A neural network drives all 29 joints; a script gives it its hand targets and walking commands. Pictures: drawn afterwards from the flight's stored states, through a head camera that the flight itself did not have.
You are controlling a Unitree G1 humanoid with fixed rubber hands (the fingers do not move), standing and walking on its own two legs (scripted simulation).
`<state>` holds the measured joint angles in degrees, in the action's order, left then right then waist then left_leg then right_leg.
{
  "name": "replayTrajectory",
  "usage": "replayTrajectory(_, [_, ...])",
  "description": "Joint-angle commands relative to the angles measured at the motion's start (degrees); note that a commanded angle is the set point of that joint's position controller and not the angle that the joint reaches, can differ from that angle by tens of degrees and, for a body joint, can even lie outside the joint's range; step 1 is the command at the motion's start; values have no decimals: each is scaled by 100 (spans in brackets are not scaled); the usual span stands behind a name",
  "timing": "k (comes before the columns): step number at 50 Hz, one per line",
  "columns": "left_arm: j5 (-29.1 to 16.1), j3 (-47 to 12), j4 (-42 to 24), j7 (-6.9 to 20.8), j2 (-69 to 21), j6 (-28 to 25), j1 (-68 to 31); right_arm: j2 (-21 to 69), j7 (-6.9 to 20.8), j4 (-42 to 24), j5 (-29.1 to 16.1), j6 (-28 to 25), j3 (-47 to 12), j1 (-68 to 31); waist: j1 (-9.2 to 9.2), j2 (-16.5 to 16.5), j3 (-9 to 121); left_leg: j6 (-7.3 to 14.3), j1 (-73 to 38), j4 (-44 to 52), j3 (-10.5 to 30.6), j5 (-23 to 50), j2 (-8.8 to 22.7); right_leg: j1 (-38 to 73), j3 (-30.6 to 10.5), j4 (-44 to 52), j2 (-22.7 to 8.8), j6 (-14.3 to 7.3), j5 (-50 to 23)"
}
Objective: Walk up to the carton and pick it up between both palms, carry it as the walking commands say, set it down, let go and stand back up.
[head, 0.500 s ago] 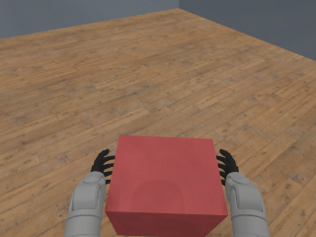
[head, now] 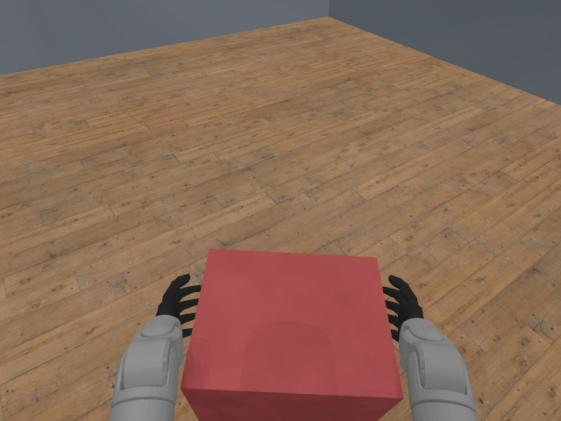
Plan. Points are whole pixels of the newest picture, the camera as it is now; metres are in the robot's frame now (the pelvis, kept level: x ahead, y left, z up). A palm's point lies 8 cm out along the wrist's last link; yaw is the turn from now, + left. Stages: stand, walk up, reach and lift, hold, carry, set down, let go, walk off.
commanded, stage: hold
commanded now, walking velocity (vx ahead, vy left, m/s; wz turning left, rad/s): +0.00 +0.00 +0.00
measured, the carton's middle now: (287, 346) +0.26 +0.00 -0.05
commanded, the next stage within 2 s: carry in 0.50 s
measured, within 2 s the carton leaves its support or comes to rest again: neither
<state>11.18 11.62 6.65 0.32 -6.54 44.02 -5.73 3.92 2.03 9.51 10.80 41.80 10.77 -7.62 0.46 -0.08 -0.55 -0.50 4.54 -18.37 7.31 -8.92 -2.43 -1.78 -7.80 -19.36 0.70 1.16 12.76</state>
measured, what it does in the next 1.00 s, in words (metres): walks ahead: right foot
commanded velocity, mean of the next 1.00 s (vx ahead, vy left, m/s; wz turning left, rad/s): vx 0.27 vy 0.00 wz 0.00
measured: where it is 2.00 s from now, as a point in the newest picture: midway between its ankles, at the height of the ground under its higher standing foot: (261, 333)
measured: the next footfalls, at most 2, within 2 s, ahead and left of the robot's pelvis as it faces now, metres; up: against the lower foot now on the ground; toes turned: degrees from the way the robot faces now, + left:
right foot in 0.96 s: +0.12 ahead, -0.09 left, +0.00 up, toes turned -6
left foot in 1.14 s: +0.24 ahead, +0.13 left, +0.00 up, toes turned +6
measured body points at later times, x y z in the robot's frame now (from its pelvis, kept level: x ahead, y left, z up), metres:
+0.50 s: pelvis -0.01 +0.00 +0.00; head -0.03 +0.00 +0.45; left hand +0.26 +0.17 +0.01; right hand +0.27 -0.18 +0.01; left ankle +0.02 +0.13 -0.75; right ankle -0.02 -0.14 -0.75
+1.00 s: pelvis +0.10 +0.02 -0.01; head +0.09 +0.03 +0.43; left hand +0.37 +0.19 +0.06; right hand +0.36 -0.16 +0.06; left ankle +0.03 +0.12 -0.74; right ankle +0.08 -0.08 -0.75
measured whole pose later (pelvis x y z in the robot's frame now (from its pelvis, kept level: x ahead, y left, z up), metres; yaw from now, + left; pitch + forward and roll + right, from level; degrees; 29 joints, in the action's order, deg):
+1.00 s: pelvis +0.10 +0.02 -0.01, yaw -1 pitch +6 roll -1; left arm 1.1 10.5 -20.8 -3.4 -7.6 61.5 -2.1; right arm 6.4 -2.9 -21.7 1.4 59.7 11.0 -0.5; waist 0.1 1.0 9.9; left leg 0.6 16.1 -35.0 -3.7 -23.1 2.1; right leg -18.2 6.5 -27.9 0.1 -1.2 13.5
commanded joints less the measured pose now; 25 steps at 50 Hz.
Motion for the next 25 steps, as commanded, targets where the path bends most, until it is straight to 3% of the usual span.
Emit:
replayTrajectory(1, [-1619, -3997, -1276, 1466, -4851, -422, -3448, 5184, 1326, -1224, -1553, -278, -3856, -3135, -31, -109, 2083, -3, -1071, 24, -278, 1924, -430, 132, 308, 211, 440, 88, -2420])
replayTrajectory(2, [-1605, -3955, -1227, 1453, -4794, -426, -3331, 5207, 1286, -1123, -1507, -241, -3900, -3006, -49, -449, 2168, 45, -1106, 9, -240, 1863, -425, 110, 287, 225, 412, 141, -2496])
replayTrajectory(4, [-1583, -3958, -1381, 1369, -4644, -452, -3333, 5145, 1291, -952, -1518, -210, -3796, -2686, -111, -115, 1801, -9, -1103, 57, -231, 2163, -363, 29, 301, 249, 473, 75, -2464])
replayTrajectory(5, [-1472, -3817, -1134, 1380, -4596, -392, -3124, 5034, 1294, -919, -1468, -190, -3718, -2741, -49, -151, 1531, 9, -1049, 67, -251, 1867, -408, -150, 321, 307, 450, 101, -2211])
replayTrajectory(6, [-1540, -3940, -1295, 1377, -4634, -423, -3264, 5040, 1308, -1156, -1553, -256, -3834, -3005, -91, -114, 1661, 22, -1142, 81, -283, 1751, -388, -140, 335, 309, 454, 95, -2115])
replayTrajectory(7, [-1555, -3944, -1285, 1371, -4683, -430, -3477, 5125, 1322, -882, -1514, -200, -3720, -2827, -97, -82, 1552, 6, -910, 84, -269, 1486, -364, -131, 329, 283, 467, 48, -1773])
replayTrajectory(8, [-1519, -3989, -1238, 1416, -4711, -424, -3506, 5019, 1348, -1053, -1452, -257, -3667, -3007, -83, 43, 1565, -18, -980, 118, -303, 1371, -388, -135, 358, 310, 475, 29, -1658])
replayTrajectory(10, [-1497, -3926, -1195, 1385, -4606, -395, -3532, 5072, 1302, -734, -1353, -212, -3576, -2792, 22, -14, 1340, 2, -825, 110, -284, 1174, -404, -161, 338, 325, 440, 33, -1572])
replayTrajectory(12, [-1525, -3982, -1075, 1440, -4741, -418, -3561, 4982, 1317, -956, -1392, -267, -3638, -3069, 31, -66, 1572, 19, -1003, 85, -319, 1195, -389, -165, 375, 320, 456, 48, -1531])
replayTrajectory(14, [-1512, -3954, -1206, 1424, -4795, -430, -3619, 5079, 1352, -972, -1437, -272, -3649, -3078, -42, 183, 1670, -2, -1053, 66, -353, 1300, -400, -183, 362, 292, 438, 23, -1600])
replayTrajectory(15, [-1633, -4091, -1421, 1398, -4739, -490, -3776, 5035, 1329, -1043, -1487, -312, -3728, -3104, 72, 63, 1917, -28, -1188, 7, -298, 1511, -359, -134, 368, 221, 469, 17, -1700])
replayTrajectory(17, [-1650, -4108, -1481, 1437, -4852, -470, -3820, 5172, 1342, -976, -1498, -295, -3718, -3098, -8, 61, 2105, -27, -1018, -26, -297, 1466, -369, 16, 324, 197, 458, 5, -1728])
replayTrajectory(18, [-1514, -4057, -1226, 1455, -4739, -452, -3859, 5017, 1350, -890, -1437, -311, -3610, -3173, -4, 312, 1789, -65, -748, 42, -382, 1117, -423, 44, 328, 235, 450, -7, -1502])
replayTrajectory(19, [-1618, -3928, -1090, 1455, -4810, -467, -3788, 5052, 1345, -941, -1538, -294, -3710, -3279, 45, -78, 1724, 35, -751, 5, -283, 1103, -345, -138, 354, 168, 416, 3, -1385])
replayTrajectory(20, [-1514, -3862, -1042, 1428, -4679, -463, -3742, 5047, 1353, -849, -1484, -273, -3635, -3150, -61, -9, 1512, 4, -732, 58, -318, 881, -360, -147, 347, 233, 413, 2, -1221])
replayTrajectory(21, [-1571, -3940, -1031, 1429, -4873, -451, -3620, 5080, 1354, -918, -1434, -282, -3676, -3139, 42, -136, 1592, 15, -789, 58, -315, 993, -382, -194, 370, 247, 442, -13, -1271])
replayTrajectory(22, [-1633, -4038, -1204, 1462, -4875, -507, -3834, 5189, 1358, -1083, -1506, -345, -3818, -3422, -34, -175, 1862, 24, -973, 24, -308, 967, -366, -225, 329, 224, 446, 12, -1227])
replayTrajectory(23, [-1554, -4008, -974, 1483, -4946, -475, -3724, 5125, 1393, -1102, -1528, -319, -3807, -3449, -81, -13, 1901, 3, -797, 36, -320, 956, -371, -45, 330, 179, 464, 5, -1291])
replayTrajectory(24, [-1670, -4071, -1136, 1482, -4962, -500, -3870, 5230, 1387, -1090, -1562, -354, -3855, -3522, -23, -176, 1972, 43, -990, -15, -344, 983, -377, -165, 346, 159, 444, 18, -1261])
replayTrajectory(25, [-1579, -3888, -1009, 1497, -4708, -385, -3989, 5119, 1401, -972, -1447, -214, -3582, -3461, 1, 348, 2268, 140, -270, -720, 2, 1390, 936, -542, 360, -760, -561, -137, -1105])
